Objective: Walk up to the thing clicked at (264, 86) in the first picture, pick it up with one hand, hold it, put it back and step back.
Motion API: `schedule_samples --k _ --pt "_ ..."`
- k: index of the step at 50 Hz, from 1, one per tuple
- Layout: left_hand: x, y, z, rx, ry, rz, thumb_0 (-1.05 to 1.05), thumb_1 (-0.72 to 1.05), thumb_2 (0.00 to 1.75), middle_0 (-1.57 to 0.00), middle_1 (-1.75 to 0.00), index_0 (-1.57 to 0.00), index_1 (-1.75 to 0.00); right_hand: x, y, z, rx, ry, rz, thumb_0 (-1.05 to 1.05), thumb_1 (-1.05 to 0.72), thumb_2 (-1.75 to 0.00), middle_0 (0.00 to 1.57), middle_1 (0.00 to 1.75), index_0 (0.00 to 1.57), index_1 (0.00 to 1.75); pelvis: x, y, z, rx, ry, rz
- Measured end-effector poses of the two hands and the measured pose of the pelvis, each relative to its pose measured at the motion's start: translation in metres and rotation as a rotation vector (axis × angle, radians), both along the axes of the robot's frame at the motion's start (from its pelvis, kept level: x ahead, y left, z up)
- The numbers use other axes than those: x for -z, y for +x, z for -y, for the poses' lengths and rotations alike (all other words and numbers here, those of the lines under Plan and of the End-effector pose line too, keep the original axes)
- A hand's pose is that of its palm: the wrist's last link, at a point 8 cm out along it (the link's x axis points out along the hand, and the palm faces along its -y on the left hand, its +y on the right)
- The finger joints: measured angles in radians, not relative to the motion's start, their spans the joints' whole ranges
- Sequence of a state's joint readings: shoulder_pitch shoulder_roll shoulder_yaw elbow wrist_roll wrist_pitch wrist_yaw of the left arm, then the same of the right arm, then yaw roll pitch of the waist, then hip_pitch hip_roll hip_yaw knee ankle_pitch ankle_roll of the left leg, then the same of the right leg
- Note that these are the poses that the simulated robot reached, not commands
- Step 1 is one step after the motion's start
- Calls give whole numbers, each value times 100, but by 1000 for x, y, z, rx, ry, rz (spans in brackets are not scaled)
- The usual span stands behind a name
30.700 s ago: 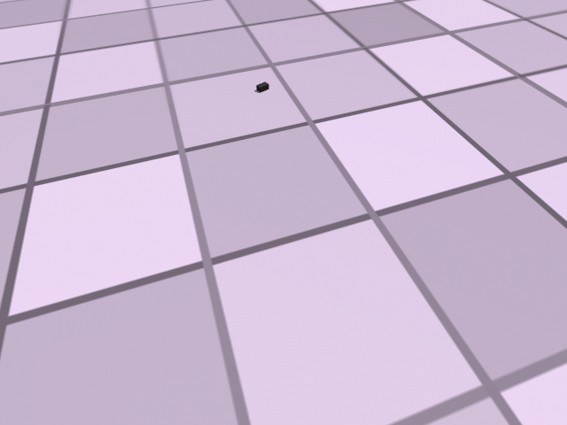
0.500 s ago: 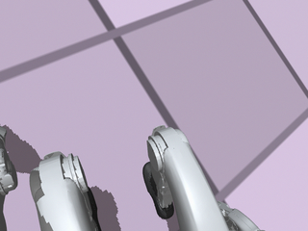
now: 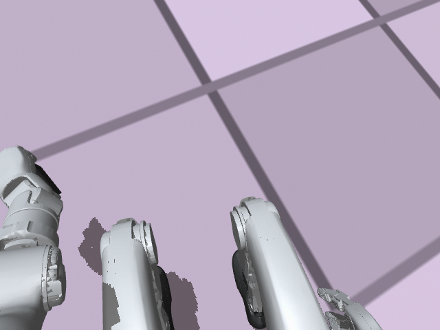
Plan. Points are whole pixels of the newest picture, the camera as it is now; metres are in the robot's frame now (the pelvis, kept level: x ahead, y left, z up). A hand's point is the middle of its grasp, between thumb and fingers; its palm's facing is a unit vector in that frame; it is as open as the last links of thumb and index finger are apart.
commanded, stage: lift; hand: left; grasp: from above
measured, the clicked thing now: (37, 184) +0.43 +0.33 -0.16
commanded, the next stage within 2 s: hold in 1.22 s
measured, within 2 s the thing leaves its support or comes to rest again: neither
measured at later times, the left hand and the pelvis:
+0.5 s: hand out of the picture +0.36 +0.30 +0.08, palm faces -0.29 -0.32 -0.90, open 9.8 cm; pelvis +0.02 +0.00 +0.18, yaw +3 degrees
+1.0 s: hand out of the picture +0.38 +0.27 +0.23, palm faces -0.33 -0.33 -0.88, open 9.8 cm; pelvis +0.07 +0.00 +0.32, yaw +5 degrees
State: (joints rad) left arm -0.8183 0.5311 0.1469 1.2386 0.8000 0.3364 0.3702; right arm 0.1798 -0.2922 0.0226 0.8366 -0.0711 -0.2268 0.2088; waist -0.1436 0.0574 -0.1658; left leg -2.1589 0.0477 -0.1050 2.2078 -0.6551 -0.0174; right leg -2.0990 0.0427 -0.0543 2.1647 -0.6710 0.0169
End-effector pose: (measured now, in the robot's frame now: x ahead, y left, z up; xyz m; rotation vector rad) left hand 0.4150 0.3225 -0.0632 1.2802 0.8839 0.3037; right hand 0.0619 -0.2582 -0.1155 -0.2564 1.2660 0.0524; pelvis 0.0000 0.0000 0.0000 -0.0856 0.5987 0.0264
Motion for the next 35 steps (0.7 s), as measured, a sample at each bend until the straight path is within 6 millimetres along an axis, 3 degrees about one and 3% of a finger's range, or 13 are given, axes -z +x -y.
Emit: schedule_samples --k 8,22,35 --pt "-57 -23 4 9 -8 16 0 14 27 -98 -38 -74 -32 -48 29 0 26 -42 90 1 -92 -90 20 30 20 30 -49 -1 0 -14 3 10" --pt "-173 -48 18 16 -22 -22 -1 12 29 -101 -35 -76 -30 -160 71 -4 94 -110 201 1 -92 -90 20 30 20 30 -158 13 1 -41 21 90" --pt "-284 -46 34 32 -35 -35 -1 14 30 -102 -33 -75 -26 -258 88 -11 157 -122 231 1 -91 -90 20 30 20 30 -257 43 1 -59 44 218"
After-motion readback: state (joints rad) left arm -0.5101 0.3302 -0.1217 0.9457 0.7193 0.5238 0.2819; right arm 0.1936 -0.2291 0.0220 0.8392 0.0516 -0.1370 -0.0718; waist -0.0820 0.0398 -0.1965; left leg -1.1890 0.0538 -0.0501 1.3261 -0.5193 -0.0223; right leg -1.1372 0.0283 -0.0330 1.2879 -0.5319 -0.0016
